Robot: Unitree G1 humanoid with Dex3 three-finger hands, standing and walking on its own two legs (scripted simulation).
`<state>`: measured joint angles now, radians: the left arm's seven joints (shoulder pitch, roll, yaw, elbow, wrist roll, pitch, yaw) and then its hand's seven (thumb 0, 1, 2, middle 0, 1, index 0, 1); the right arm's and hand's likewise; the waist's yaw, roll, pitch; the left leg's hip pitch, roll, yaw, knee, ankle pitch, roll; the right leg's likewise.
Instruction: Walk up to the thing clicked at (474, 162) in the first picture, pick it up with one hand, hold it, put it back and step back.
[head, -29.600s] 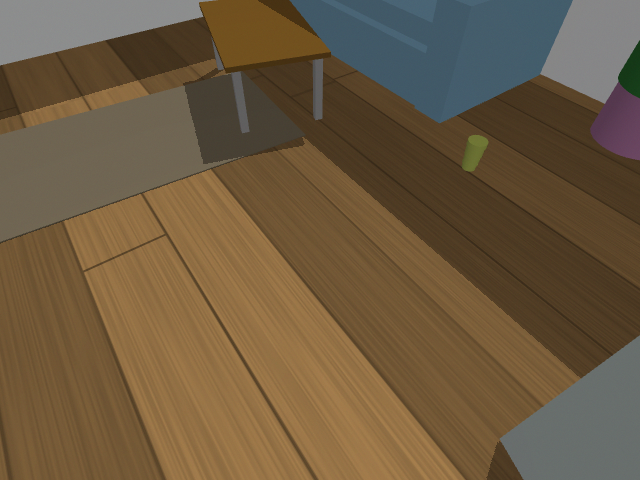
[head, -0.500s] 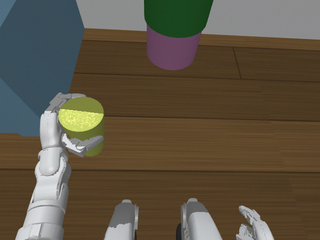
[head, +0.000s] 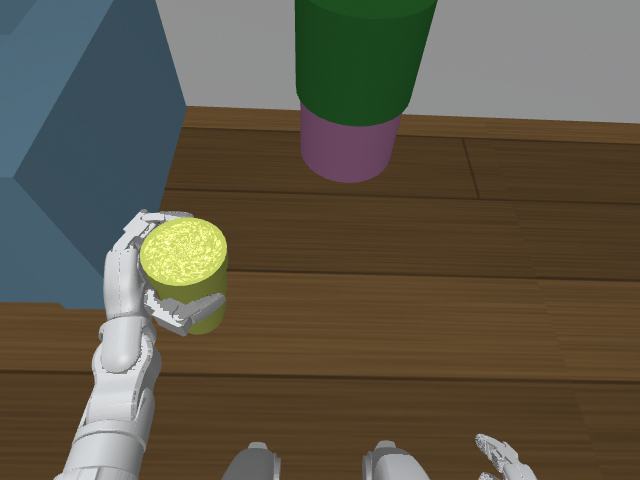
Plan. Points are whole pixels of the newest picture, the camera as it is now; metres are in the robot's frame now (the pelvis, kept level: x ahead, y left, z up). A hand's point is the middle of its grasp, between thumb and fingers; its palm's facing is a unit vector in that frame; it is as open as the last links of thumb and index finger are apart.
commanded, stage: lift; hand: left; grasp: from the side
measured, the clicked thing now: (193, 285) +0.36 +0.17 +0.00
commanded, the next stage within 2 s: hold in 0.48 s
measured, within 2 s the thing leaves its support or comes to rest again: neither
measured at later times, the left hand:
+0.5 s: hand (184, 262) +0.35 +0.17 +0.06, palm faces +0.20 -0.98 -0.03, open 11.9 cm
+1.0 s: hand (182, 262) +0.34 +0.16 +0.08, palm faces +0.20 -0.98 -0.03, open 11.8 cm
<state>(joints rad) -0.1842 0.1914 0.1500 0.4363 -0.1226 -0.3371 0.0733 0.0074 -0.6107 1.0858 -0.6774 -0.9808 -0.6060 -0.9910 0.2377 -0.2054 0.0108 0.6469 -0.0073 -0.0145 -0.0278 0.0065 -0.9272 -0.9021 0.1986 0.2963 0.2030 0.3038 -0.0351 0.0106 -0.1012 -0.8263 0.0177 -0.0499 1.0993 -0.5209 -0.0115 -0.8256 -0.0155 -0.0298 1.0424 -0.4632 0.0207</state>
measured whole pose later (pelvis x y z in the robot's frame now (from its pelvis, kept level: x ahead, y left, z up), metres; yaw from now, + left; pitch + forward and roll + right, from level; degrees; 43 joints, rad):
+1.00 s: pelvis +0.01 -0.01 +0.03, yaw +0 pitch +8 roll -1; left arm -0.10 0.16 0.12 0.39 -0.12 -0.32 0.08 0.00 -0.57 1.04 -0.68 -0.96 -0.61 -0.97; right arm 0.23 -0.21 0.00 0.64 -0.01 0.00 -0.02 0.01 -0.94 -0.91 0.20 0.30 0.20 0.30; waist -0.02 0.01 -0.05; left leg -0.56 0.02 -0.04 0.89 -0.46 -0.02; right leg -0.57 -0.01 -0.02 0.85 -0.41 0.02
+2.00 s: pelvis +0.01 +0.00 +0.04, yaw +0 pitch +6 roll -1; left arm -0.09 0.16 0.12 0.38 -0.13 -0.33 0.06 0.00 -0.55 1.02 -0.67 -0.96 -0.60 -0.97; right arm 0.23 -0.21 -0.01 0.66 0.00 -0.02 -0.01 0.01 -0.94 -0.91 0.20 0.30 0.20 0.30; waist -0.02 0.01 -0.04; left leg -0.53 0.02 -0.03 0.86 -0.44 -0.01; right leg -0.54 -0.02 -0.02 0.82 -0.39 0.02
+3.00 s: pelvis +0.00 -0.01 +0.04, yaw +0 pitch +6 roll -1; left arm -0.10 0.16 0.14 0.42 -0.13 -0.35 0.05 0.00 -0.56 1.03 -0.67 -0.97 -0.60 -0.97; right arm 0.22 -0.21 0.00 0.66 0.00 -0.02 -0.02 0.01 -0.94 -0.91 0.20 0.30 0.20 0.30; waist -0.02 0.01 -0.04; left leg -0.53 0.02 -0.04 0.85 -0.43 -0.02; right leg -0.54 -0.02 -0.02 0.82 -0.38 0.02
